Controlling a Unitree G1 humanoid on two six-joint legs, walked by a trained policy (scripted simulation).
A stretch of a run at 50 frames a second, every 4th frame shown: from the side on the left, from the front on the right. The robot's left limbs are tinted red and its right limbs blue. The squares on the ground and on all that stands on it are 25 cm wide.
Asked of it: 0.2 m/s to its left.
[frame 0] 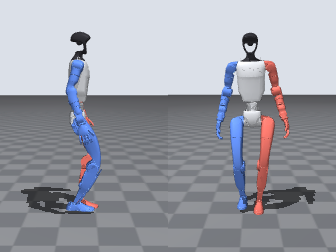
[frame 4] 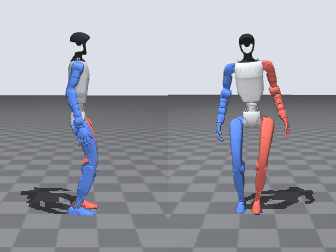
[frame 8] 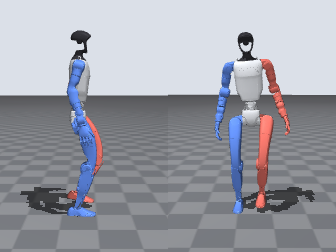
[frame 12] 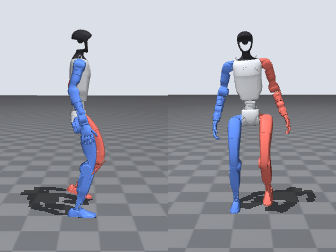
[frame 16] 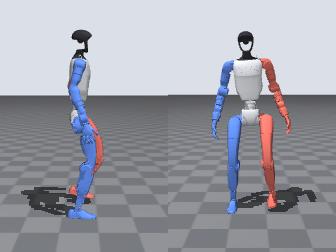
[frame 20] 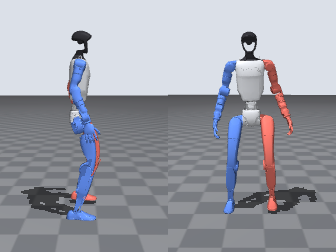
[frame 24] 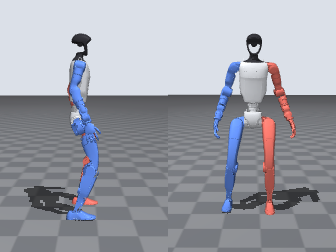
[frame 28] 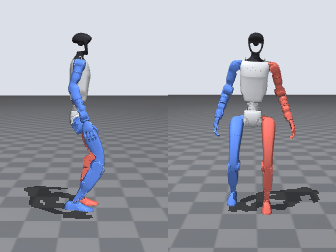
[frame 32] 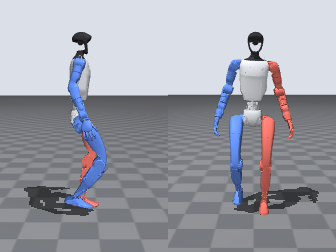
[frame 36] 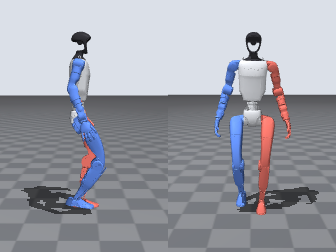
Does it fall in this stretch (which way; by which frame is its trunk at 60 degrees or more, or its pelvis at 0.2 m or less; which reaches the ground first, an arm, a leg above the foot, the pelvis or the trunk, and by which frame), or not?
no
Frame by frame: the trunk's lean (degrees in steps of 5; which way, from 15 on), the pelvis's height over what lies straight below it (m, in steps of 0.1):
0: 5, 0.8
4: 5, 0.8
8: 5, 0.8
12: 5, 0.8
16: 5, 0.8
20: 5, 0.8
24: 5, 0.8
28: 5, 0.8
32: 5, 0.8
36: 5, 0.8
